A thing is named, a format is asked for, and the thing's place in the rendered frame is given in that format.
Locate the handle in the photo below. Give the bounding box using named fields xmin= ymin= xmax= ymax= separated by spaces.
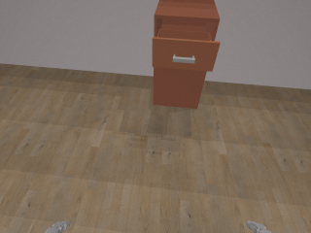
xmin=172 ymin=54 xmax=195 ymax=64

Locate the cabinet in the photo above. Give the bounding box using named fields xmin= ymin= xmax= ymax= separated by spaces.
xmin=153 ymin=0 xmax=220 ymax=109

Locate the left robot hand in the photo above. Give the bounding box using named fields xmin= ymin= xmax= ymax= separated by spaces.
xmin=45 ymin=220 xmax=71 ymax=233

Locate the right robot hand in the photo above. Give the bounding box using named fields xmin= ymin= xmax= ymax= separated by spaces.
xmin=246 ymin=220 xmax=272 ymax=233

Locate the drawer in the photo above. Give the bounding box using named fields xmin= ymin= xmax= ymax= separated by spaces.
xmin=152 ymin=29 xmax=221 ymax=72

